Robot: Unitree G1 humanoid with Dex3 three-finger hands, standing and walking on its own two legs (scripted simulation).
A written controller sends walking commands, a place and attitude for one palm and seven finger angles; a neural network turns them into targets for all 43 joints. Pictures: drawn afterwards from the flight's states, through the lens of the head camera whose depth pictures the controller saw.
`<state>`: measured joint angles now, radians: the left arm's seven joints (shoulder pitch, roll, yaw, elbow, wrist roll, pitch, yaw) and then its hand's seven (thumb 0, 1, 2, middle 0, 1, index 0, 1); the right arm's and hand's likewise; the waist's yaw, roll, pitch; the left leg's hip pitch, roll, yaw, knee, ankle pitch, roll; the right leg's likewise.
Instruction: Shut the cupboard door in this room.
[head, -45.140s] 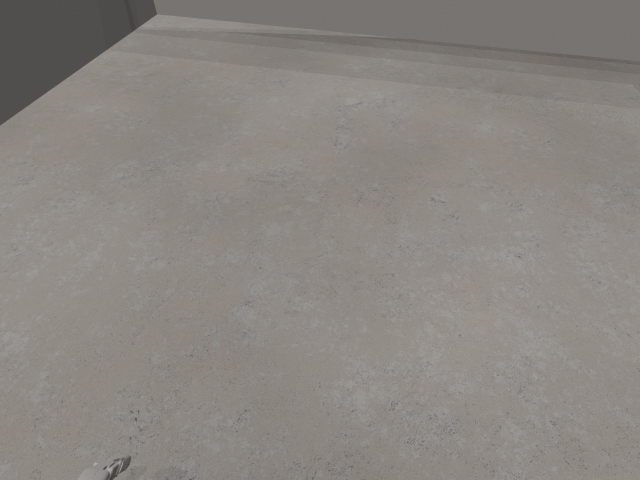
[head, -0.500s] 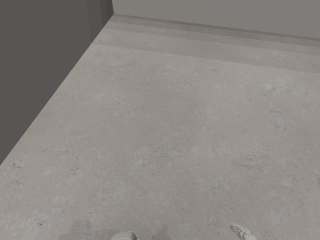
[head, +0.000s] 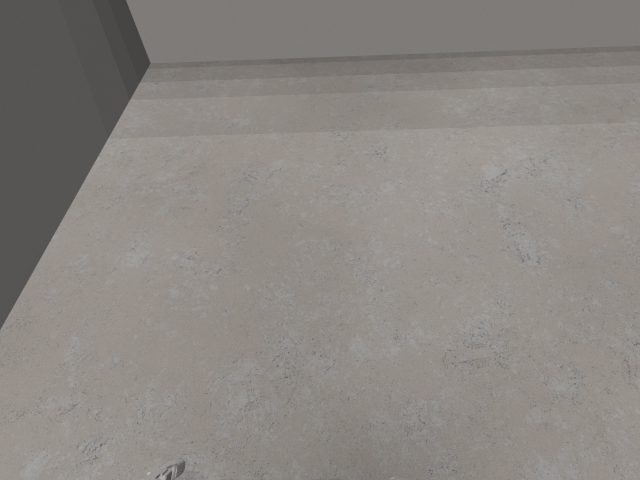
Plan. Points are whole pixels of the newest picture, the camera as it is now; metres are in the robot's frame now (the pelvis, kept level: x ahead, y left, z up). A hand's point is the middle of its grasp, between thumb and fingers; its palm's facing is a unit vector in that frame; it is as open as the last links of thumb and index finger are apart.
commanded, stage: walk around to get in front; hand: left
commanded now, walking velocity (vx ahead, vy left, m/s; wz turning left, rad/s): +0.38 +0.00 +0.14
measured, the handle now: out of the picture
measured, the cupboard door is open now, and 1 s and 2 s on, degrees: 92 92 92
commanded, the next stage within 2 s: walk to a spot facing it in 0.32 s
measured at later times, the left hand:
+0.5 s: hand out of the picture +0.13 +0.20 -0.18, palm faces +0.19 -0.97 -0.13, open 7.3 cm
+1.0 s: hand (204, 321) +0.38 +0.22 -0.13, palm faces +0.35 -0.90 -0.26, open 7.3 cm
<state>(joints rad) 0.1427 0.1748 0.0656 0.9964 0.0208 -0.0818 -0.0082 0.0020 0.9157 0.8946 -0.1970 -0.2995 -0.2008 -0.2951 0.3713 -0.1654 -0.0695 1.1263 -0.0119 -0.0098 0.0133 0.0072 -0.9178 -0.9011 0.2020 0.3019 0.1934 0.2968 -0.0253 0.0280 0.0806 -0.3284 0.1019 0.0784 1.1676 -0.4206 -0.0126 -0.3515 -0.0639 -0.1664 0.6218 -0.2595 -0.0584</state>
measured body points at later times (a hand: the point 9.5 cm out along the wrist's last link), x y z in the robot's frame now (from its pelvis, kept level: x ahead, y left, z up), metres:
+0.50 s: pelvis +0.21 +0.05 +0.00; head +0.25 +0.08 +0.44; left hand +0.12 +0.26 -0.17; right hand +0.35 -0.16 -0.14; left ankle +0.27 +0.14 -0.73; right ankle +0.11 -0.08 -0.64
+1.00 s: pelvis +0.31 +0.01 +0.01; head +0.35 -0.01 +0.46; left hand +0.36 +0.27 -0.11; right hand +0.42 -0.22 -0.16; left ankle +0.24 +0.12 -0.64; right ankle +0.38 -0.07 -0.73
